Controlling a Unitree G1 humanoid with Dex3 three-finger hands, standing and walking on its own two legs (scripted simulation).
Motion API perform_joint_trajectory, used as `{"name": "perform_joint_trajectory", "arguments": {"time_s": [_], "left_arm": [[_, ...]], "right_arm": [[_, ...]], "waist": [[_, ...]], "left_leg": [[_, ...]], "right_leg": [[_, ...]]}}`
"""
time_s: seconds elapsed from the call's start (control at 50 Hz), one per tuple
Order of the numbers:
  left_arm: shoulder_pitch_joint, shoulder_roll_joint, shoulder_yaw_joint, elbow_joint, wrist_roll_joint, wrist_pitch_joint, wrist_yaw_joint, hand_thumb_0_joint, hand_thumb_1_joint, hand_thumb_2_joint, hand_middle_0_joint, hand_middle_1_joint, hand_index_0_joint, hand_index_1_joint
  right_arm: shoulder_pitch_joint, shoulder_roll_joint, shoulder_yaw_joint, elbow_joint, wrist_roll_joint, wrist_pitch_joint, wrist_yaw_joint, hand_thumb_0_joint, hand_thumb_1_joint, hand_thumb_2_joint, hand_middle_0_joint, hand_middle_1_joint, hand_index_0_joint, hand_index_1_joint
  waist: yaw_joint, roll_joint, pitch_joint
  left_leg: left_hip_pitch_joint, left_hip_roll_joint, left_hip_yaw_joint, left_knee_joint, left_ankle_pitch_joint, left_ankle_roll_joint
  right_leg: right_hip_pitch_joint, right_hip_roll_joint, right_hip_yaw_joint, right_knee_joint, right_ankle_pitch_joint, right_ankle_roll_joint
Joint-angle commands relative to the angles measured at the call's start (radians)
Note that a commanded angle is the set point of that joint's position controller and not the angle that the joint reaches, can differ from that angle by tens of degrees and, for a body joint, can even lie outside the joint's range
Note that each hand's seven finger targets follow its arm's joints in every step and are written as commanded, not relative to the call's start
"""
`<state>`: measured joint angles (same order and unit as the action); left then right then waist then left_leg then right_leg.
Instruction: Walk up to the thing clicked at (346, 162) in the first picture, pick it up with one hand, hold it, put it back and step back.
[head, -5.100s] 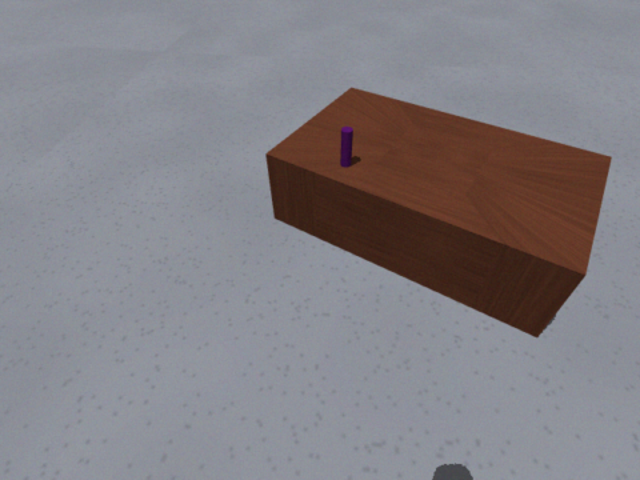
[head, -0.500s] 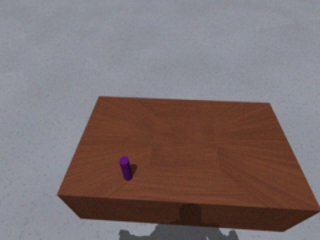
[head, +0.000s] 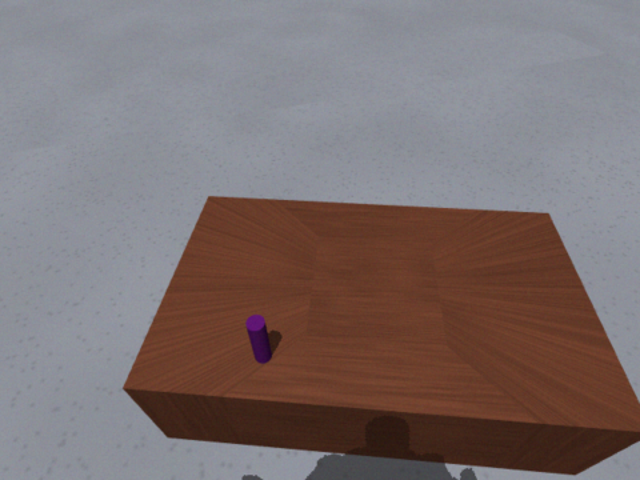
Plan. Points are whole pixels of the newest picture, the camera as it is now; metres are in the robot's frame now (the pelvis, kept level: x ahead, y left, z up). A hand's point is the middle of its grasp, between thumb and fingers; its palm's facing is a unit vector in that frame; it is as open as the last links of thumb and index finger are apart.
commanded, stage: walk up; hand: left
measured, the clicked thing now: (259, 340) +0.52 +0.16 -0.34
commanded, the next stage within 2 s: stand in 0.14 s
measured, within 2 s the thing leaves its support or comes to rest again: neither
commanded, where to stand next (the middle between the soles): +0.06 -0.02 m, yaw -2 degrees
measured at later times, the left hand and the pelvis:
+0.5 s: hand out of the picture +0.07 +0.25 -0.15, palm faces -0.03 -0.94 -0.33, open 7.4 cm; pelvis -0.01 +0.00 +0.00, yaw -1 degrees
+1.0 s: hand out of the picture +0.06 +0.25 -0.16, palm faces -0.06 -0.94 -0.34, open 7.4 cm; pelvis -0.01 +0.00 +0.00, yaw -1 degrees
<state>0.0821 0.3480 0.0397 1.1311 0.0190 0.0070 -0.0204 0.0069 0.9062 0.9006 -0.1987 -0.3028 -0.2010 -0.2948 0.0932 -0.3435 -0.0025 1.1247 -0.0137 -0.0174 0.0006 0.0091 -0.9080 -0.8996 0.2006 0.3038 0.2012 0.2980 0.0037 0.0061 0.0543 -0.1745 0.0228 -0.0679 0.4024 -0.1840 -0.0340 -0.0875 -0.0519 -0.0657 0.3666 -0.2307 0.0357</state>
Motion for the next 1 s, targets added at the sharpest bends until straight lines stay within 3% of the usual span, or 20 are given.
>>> {"name": "perform_joint_trajectory", "arguments": {"time_s": [0.0,0.1,0.12,0.14,0.24,0.36,0.62,0.68,0.78,0.88,0.98], "left_arm": [[-0.063,0.207,0.039,-0.073,-0.003,-0.023,0.017,0.0,0.9,0.9,-0.2,-0.3,-0.2,-0.3],[-0.048,0.204,0.04,-0.075,-0.004,-0.021,0.017,0.0,0.9,0.9,-0.2,-0.3,-0.2,-0.3],[-0.031,0.202,0.025,-0.065,-0.01,-0.024,0.02,0.0,0.9,0.9,-0.2,-0.3,-0.2,-0.3],[-0.034,0.204,0.026,-0.067,-0.01,-0.028,0.021,0.0,0.9,0.9,-0.2,-0.3,-0.2,-0.3],[-0.024,0.209,0.021,-0.062,-0.014,-0.032,0.024,0.0,0.9,0.9,-0.2,-0.3,-0.2,-0.3],[-0.029,0.217,0.016,-0.057,-0.011,-0.03,0.022,0.0,0.9,0.9,-0.2,-0.3,-0.2,-0.3],[-0.015,0.225,0.01,-0.056,-0.008,-0.032,0.02,0.0,0.9,0.9,-0.2,-0.3,-0.2,-0.3],[-0.016,0.226,0.008,-0.06,-0.008,-0.034,0.019,0.0,0.9,0.9,-0.2,-0.3,-0.2,-0.3],[-0.008,0.23,0.009,-0.061,-0.008,-0.032,0.02,0.0,0.9,0.9,-0.2,-0.3,-0.2,-0.3],[0.005,0.225,0.006,-0.062,-0.011,-0.033,0.019,0.0,0.9,0.9,-0.2,-0.3,-0.2,-0.3],[0.004,0.226,0.006,-0.068,-0.013,-0.034,0.021,0.0,0.9,0.9,-0.2,-0.3,-0.2,-0.3]], "right_arm": [[-0.044,-0.221,-0.041,-0.067,0.001,-0.02,-0.011,0.0,-0.9,-0.9,0.2,0.3,0.2,0.3],[-0.044,-0.222,-0.043,-0.065,-0.001,-0.02,-0.013,0.0,-0.9,-0.9,0.2,0.3,0.2,0.3],[-0.071,-0.224,-0.042,-0.069,0.001,-0.017,-0.013,0.0,-0.9,-0.9,0.2,0.3,0.2,0.3],[-0.055,-0.223,-0.042,-0.071,0.003,-0.016,-0.012,0.0,-0.9,-0.9,0.2,0.3,0.2,0.3],[-0.05,-0.222,-0.038,-0.064,0.008,-0.012,-0.01,0.0,-0.9,-0.9,0.2,0.3,0.2,0.3],[-0.052,-0.221,-0.033,-0.06,0.006,-0.005,-0.006,0.0,-0.9,-0.9,0.2,0.3,0.2,0.3],[-0.043,-0.228,-0.036,-0.049,0.003,-0.005,0.0,0.0,-0.9,-0.9,0.2,0.3,0.2,0.3],[-0.034,-0.223,-0.036,-0.046,0.004,-0.007,0.002,0.0,-0.9,-0.9,0.2,0.3,0.2,0.3],[-0.031,-0.229,-0.038,-0.042,0.002,-0.003,0.002,0.0,-0.9,-0.9,0.2,0.3,0.2,0.3],[-0.023,-0.227,-0.036,-0.042,0.004,-0.005,0.0,0.0,-0.9,-0.9,0.2,0.3,0.2,0.3],[-0.014,-0.231,-0.034,-0.039,0.005,-0.009,-0.003,0.0,-0.9,-0.9,0.2,0.3,0.2,0.3]], "waist": [[-0.002,-0.006,-0.089],[0.0,0.011,-0.073],[0.011,0.014,-0.044],[0.002,0.008,-0.061],[0.001,0.005,-0.104],[-0.003,-0.007,-0.074],[-0.003,-0.009,-0.05],[-0.006,-0.017,-0.051],[-0.004,-0.001,-0.033],[-0.003,-0.001,-0.055],[-0.002,0.01,-0.096]], "left_leg": [[-0.002,0.072,-0.044,-0.058,0.139,0.048],[-0.017,0.071,-0.054,-0.067,0.13,0.047],[0.005,0.097,-0.059,-0.07,0.209,0.045],[0.013,0.096,-0.057,-0.068,0.237,0.042],[0.055,0.102,-0.051,-0.064,0.283,0.042],[0.042,0.098,-0.045,-0.097,0.165,0.039],[0.028,0.094,-0.048,-0.116,0.052,0.04],[0.024,0.096,-0.049,-0.119,0.075,0.037],[-0.002,0.09,-0.051,-0.13,0.005,0.038],[0.021,0.093,-0.048,-0.116,0.069,0.038],[0.043,0.102,-0.041,-0.097,0.182,0.039]], "right_leg": [[0.012,-0.071,0.065,-0.076,0.045,-0.05],[0.012,-0.067,0.055,-0.075,0.034,-0.05],[-0.015,-0.085,0.079,-0.079,0.099,-0.049],[-0.008,-0.087,0.078,-0.079,0.126,-0.048],[0.021,-0.088,0.074,-0.068,0.189,-0.045],[-0.009,-0.084,0.082,-0.091,0.078,-0.045],[-0.045,-0.087,0.1,-0.112,-0.007,-0.046],[-0.042,-0.085,0.1,-0.109,0.005,-0.047],[-0.053,-0.081,0.102,-0.111,-0.038,-0.046],[-0.044,-0.081,0.101,-0.101,0.007,-0.048],[-0.007,-0.089,0.104,-0.082,0.115,-0.048]]}}
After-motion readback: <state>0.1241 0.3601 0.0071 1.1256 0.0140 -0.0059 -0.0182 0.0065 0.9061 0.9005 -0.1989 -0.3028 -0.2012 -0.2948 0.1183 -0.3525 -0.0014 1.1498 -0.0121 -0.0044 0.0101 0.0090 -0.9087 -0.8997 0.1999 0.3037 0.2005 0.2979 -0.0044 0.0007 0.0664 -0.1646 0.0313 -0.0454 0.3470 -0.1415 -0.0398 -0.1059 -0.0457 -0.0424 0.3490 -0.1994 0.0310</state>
